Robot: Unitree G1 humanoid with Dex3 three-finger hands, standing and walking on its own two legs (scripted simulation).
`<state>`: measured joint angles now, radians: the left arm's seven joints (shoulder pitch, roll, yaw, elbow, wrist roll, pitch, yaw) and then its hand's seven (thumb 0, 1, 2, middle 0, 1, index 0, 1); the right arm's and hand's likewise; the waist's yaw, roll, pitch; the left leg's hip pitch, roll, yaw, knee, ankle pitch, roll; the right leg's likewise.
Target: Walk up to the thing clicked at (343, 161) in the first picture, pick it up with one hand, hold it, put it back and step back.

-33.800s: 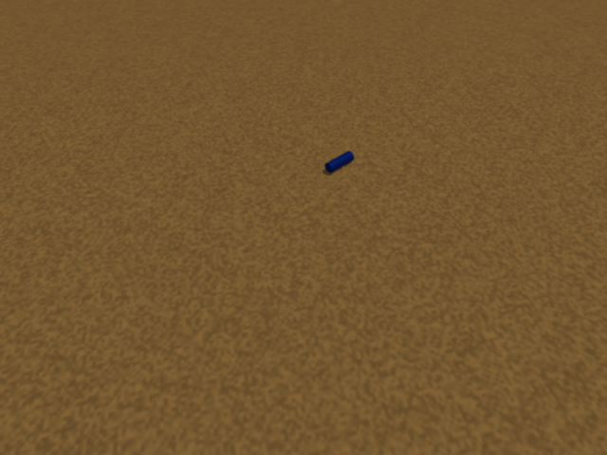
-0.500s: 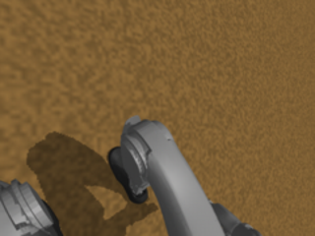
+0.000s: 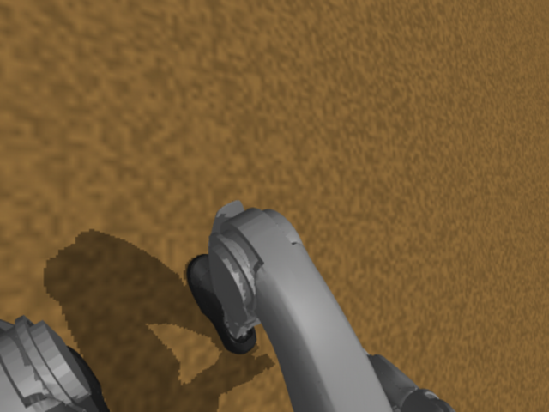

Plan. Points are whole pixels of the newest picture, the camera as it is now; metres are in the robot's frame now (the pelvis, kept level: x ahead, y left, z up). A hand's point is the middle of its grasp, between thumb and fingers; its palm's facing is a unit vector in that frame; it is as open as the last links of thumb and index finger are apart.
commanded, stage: close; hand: left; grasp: from above
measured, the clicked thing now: out of the picture +0.51 +0.34 -0.29
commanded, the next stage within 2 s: settle in 0.92 s
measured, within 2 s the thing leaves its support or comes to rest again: leaves its support in 1.38 s
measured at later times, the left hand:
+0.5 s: hand out of the picture +0.49 +0.32 -0.27, palm faces -0.45 -0.14 -0.88, open 8.3 cm
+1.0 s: hand out of the picture +0.49 +0.32 -0.26, palm faces -0.45 -0.13 -0.89, open 8.2 cm
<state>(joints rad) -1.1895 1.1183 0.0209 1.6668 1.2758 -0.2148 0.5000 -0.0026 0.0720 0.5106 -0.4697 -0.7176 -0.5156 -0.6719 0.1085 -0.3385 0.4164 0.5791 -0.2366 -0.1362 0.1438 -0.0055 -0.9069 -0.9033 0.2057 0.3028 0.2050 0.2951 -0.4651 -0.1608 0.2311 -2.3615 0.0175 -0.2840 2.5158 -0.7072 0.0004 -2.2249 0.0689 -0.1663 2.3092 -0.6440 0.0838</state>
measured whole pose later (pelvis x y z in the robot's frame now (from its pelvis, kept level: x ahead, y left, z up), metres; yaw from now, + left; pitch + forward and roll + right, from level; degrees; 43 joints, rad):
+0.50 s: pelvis +0.00 +0.00 +0.00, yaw +0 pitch +29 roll -17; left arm -1.19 1.12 0.02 1.66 1.27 -0.21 0.49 0.00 0.34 0.31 -0.71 -0.53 -0.72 -0.47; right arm 0.10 -0.34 0.42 0.57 -0.24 -0.13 0.14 -0.01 -0.91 -0.90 0.21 0.30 0.20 0.30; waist -0.46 -0.16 0.23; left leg -2.36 0.02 -0.28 2.52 -0.71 0.01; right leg -2.22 0.07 -0.17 2.31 -0.64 0.08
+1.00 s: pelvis +0.00 +0.00 +0.00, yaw +0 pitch +29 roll -17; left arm -1.20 1.13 0.04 1.66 1.29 -0.22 0.49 0.00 0.34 0.19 -0.82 -0.42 -0.83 -0.35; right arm 0.10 -0.35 0.41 0.56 -0.23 -0.13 0.13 -0.01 -0.91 -0.90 0.21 0.30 0.20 0.29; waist -0.46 -0.16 0.24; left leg -2.37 0.02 -0.28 2.52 -0.71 0.01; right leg -2.23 0.07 -0.16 2.31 -0.64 0.08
